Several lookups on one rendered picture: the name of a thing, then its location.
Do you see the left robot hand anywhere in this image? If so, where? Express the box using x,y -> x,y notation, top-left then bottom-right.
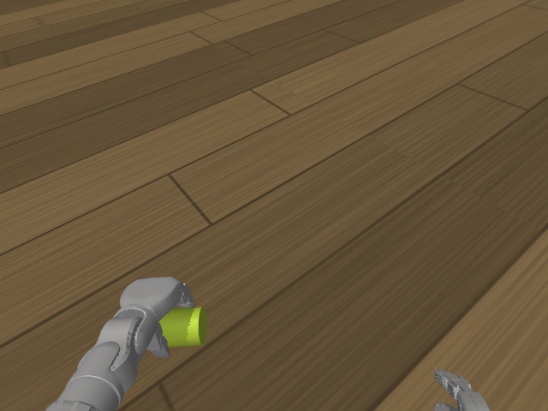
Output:
120,277 -> 194,358

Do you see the can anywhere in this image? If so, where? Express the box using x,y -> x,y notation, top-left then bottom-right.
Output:
159,307 -> 207,347

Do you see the right robot hand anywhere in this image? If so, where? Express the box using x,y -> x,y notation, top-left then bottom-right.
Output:
434,369 -> 491,411

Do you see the left robot arm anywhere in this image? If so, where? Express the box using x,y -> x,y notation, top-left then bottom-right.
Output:
45,304 -> 158,411

